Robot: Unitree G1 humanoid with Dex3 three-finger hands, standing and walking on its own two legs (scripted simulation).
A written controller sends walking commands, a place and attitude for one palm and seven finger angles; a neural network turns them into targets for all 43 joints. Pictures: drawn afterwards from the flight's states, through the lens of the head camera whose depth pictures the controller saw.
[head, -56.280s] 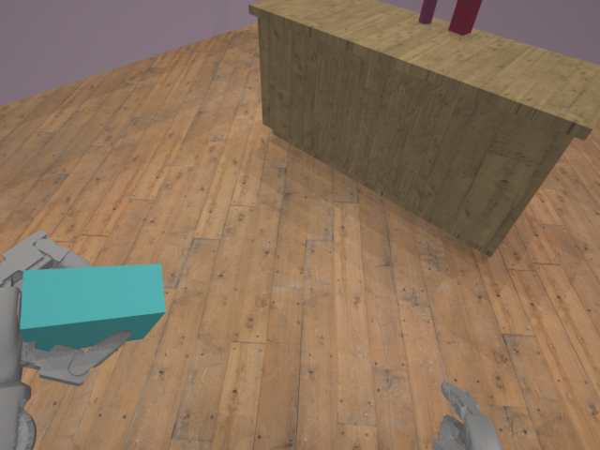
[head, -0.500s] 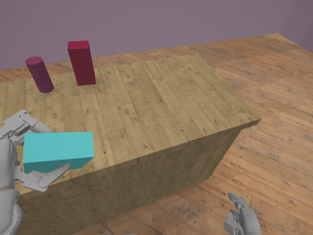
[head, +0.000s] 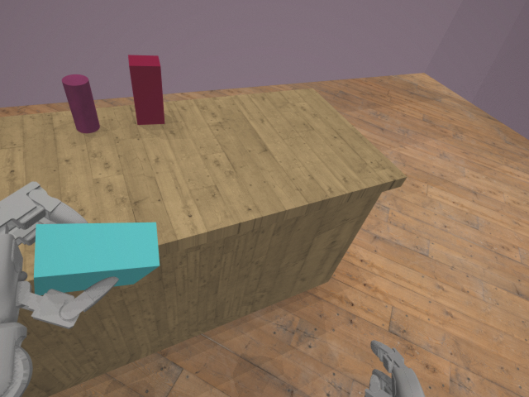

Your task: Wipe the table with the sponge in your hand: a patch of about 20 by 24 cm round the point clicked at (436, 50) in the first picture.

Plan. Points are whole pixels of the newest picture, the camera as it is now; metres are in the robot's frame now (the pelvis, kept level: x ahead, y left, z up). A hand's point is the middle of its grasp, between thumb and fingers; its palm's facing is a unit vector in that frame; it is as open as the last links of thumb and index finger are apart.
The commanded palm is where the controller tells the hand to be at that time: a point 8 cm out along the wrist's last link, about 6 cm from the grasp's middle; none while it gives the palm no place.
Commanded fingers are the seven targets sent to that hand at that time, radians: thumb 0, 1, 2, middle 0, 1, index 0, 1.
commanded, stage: stop stepping back and stand still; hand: left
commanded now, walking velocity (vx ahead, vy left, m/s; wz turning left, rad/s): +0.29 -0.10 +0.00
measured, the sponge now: (110, 258) +0.23 +0.22 +0.14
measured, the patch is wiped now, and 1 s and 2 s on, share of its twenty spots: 1.00 1.00 1.00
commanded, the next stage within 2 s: stand and wait in 1.36 s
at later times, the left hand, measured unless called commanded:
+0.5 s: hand out of the picture +0.06 +0.26 +0.15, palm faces +0.41 -0.86 -0.30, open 9.4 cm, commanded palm +0.02 +0.29 +0.18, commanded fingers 0.00 0.10 1.30 -1.20 -1.60 -1.20 -1.60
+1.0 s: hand out of the picture -0.01 +0.21 +0.17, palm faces +0.37 -0.88 -0.30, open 9.4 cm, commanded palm -0.05 +0.26 +0.18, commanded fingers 0.00 0.10 1.30 -1.20 -1.60 -1.20 -1.60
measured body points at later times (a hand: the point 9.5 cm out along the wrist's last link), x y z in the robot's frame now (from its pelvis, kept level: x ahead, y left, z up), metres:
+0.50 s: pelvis -0.15 +0.01 -0.02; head -0.19 +0.06 +0.43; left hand +0.03 +0.31 +0.16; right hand +0.00 -0.24 -0.06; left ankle -0.15 +0.11 -0.73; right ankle -0.11 -0.10 -0.69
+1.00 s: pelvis -0.21 -0.01 -0.02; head -0.25 +0.02 +0.43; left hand -0.03 +0.26 +0.18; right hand -0.04 -0.27 -0.06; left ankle -0.18 +0.11 -0.73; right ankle -0.14 -0.12 -0.71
